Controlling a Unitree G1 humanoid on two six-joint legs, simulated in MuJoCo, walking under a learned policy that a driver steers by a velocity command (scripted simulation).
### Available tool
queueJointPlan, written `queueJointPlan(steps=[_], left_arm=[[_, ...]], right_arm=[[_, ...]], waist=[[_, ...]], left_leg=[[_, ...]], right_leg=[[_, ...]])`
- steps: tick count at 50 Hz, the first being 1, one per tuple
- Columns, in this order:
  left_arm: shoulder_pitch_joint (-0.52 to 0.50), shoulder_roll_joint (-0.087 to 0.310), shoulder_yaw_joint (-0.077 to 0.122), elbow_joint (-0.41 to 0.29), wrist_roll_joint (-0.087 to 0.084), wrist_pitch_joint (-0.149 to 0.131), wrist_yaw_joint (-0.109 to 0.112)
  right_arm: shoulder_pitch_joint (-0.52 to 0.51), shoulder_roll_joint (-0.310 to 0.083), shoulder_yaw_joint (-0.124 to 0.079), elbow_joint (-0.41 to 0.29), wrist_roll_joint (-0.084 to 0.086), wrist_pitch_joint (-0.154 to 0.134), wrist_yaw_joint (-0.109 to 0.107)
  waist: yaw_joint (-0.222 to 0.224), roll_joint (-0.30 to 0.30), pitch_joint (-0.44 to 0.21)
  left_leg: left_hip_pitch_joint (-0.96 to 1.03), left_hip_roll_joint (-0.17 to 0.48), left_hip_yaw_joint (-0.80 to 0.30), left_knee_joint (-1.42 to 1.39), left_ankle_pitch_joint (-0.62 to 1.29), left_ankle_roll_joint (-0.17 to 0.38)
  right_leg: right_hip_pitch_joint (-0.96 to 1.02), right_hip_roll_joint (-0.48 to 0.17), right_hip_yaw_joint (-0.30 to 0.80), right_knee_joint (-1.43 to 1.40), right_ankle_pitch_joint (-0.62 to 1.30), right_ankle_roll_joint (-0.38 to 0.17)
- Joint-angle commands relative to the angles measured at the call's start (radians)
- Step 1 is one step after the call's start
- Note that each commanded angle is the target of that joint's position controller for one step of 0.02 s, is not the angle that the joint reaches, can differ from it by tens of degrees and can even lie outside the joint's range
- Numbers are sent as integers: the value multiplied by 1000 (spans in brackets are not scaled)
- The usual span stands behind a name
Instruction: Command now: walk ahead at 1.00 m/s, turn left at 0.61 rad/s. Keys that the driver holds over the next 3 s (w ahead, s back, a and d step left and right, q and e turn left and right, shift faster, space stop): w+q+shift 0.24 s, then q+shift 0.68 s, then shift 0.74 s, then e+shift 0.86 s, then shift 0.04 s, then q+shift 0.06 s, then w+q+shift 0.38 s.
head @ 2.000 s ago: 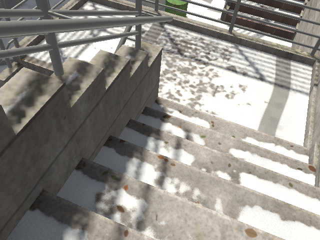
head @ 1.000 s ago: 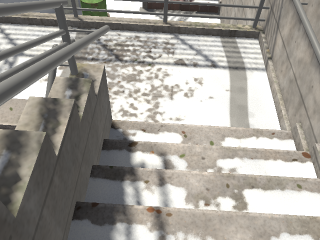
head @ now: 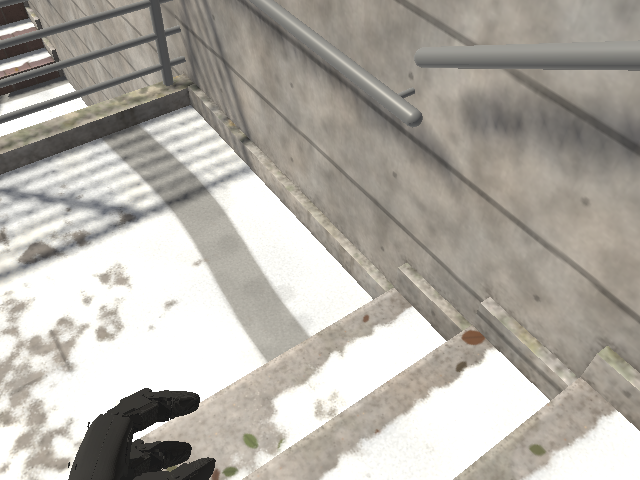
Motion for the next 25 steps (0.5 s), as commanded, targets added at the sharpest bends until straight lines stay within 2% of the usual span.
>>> queueJointPlan(steps=[1, 2, 3, 4, 5, 6, 7, 8, 9, 10, 11, 12, 13, 14, 15, 16, 17, 18, 19, 20, 21, 22, 23, 24, 25], left_arm=[[98, 50, 17, -13, -25, -29, 11], [251, 78, 31, 17, -9, -27, 26], [473, 102, 49, 49, -3, -14, 38], [587, 158, 68, 111, 29, -11, 50], [610, 154, 48, 96, 41, -14, 33], [637, 130, 55, 112, 29, -20, 20], [604, 151, 80, 128, 20, -34, 23], [586, 135, 91, 127, 34, -48, 27], [520, 81, 74, 119, 32, -75, 29], [516, 92, 80, 137, 37, -87, 29], [484, 73, 75, 161, 7, -97, 35], [458, 95, 76, 165, -11, -95, 44], [408, 98, 77, 154, -16, -87, 46], [394, 117, 81, 151, -15, -83, 47], [424, -19, 54, 190, -22, -100, 61], [412, -51, 38, 198, -29, -111, 72], [405, -7, 42, 200, -29, -107, 83], [399, 54, 54, 192, -26, -101, 94], [408, 90, 64, 194, -21, -86, 102], [428, 132, 73, 203, -14, -67, 103], [474, 149, 73, 203, -12, -52, 97], [411, 146, 71, 198, -11, -23, 111], [386, 125, 71, 195, 21, 13, 120], [555, 71, 53, 76, 6, 13, 118], [532, 86, 35, 33, 27, 18, 114]], right_arm=[[-32, -105, -5, -8, -23, 23, -13], [-78, -171, -29, -13, -6, 21, -19], [-150, -200, -39, -13, 9, 14, -22], [-197, -168, -51, -13, 32, 11, -32], [-57, -128, -44, -82, 70, 1, -41], [-36, -117, -37, -85, 78, 0, -49], [-116, -127, -37, -107, 34, 18, -45], [-169, -147, -49, -107, -19, 36, -27], [-232, -169, -73, -109, -50, 28, -2], [-260, -134, -75, -124, -49, 42, 15], [-339, -123, -80, -144, -49, 56, 26], [-399, -93, -75, -175, -67, 68, 33], [-425, -81, -64, -201, -62, 64, 38], [-373, -78, -64, -190, -58, 66, 47], [-417, -86, -65, -194, -31, 42, 54], [-427, -52, -46, -188, -13, 19, 78], [-462, -22, -36, -177, -2, 22, 98], [-460, -25, -29, -186, -11, 48, 106], [-421, -56, -32, -176, -14, 64, 96], [-339, -101, -41, -153, -14, 84, 72], [-228, -169, -59, -115, -32, 94, 54], [-90, -235, -83, -82, -45, 93, 45], [-70, -299, -101, -77, -13, 97, 32], [-142, -371, -82, -105, -11, 85, 30], [-158, -363, -86, -153, 16, 83, 29]], waist=[[122, 57, 80], [208, 66, 25], [364, 36, -64], [396, -38, -23], [264, -109, -240], [284, -151, -294], [294, -126, -255], [287, -74, -203], [239, 31, -82], [210, -60, 24], [182, -16, 102], [177, -33, 126], [157, -50, 103], [142, -108, 64], [127, -77, 72], [98, 14, 67], [123, 8, 59], [117, 3, 79], [101, -22, 62], [79, -51, 35], [40, -5, -16], [-71, 89, 15], [-96, 154, 87], [142, 199, 5], [109, 61, -131]], left_leg=[[-233, 86, -168, 147, 919, 59], [-273, 76, -115, 362, 1003, 71], [-397, 71, -112, 637, 1044, 66], [-650, -21, -27, 1021, 248, 53], [-851, 51, -27, 1087, 89, 49], [-1014, 107, -12, 994, 179, 22], [-1078, 134, 32, 967, 225, 11], [-1053, 172, 51, 992, 252, 26], [-993, 215, 14, 740, 467, 29], [-905, 234, 26, 589, 511, 16], [-824, 257, 17, 414, 590, -13], [-774, 247, 64, 381, 639, -26], [-724, 229, 107, 333, 677, -27], [-693, 192, 174, 403, 782, -14], [-659, 191, 139, 181, 1098, 1], [-349, 143, 210, -78, 1505, -12], [-176, 70, 290, -81, 1621, -23], [-110, 34, 336, -85, 1551, -34], [-53, 1, 375, -95, 1507, -33], [-20, -14, 396, -133, 1412, -19], [69, -12, 372, -232, 1371, 16], [146, 121, 209, -454, 1439, 127], [153, 205, 70, -457, 1577, 172], [384, 376, -83, -51, 2372, 183], [410, 456, -250, -96, 2367, 253]], right_leg=[[399, 37, 1, -209, 45, 26], [568, 5, -3, -261, 90, 33], [837, -56, 56, -312, 97, 14], [991, -198, 140, -273, 276, -54], [1306, -368, 185, 232, 847, -33], [1383, -454, 273, 204, 726, -110], [1246, -432, 335, 102, 318, -178], [1060, -391, 358, 65, 13, -202], [812, -337, 286, -10, -55, -167], [585, -348, 245, -23, 3, -182], [417, -324, 197, -77, -41, -149], [335, -326, 172, -76, -38, -149], [303, -318, 118, -64, 5, -137], [318, -309, 51, 16, 77, -122], [243, -207, -68, 104, -280, -20], [27, -105, -226, 165, -571, 49], [-55, -84, -258, 176, -650, 63], [-72, -95, -267, 232, -567, 60], [-30, -112, -281, 373, -401, 65], [49, -135, -272, 567, -184, 63], [119, -132, -259, 805, -67, 65], [50, -83, -247, 1263, -542, 75], [-52, 61, -237, 1607, -1221, 54], [-385, 24, -126, 1622, -1290, 72], [-446, -18, -51, 1536, -1228, 92]])
Next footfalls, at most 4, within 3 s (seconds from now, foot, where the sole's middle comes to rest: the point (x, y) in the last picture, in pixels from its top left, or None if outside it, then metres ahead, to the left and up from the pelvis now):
0.08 right None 0.20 -0.12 -0.87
0.46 left None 0.49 0.08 -1.04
1.10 right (238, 443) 0.80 0.06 -1.21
1.74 left None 0.56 -0.03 -1.04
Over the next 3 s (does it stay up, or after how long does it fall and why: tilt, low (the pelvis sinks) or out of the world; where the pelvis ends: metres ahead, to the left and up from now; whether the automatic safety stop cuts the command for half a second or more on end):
stays up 0.82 -0.11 -0.44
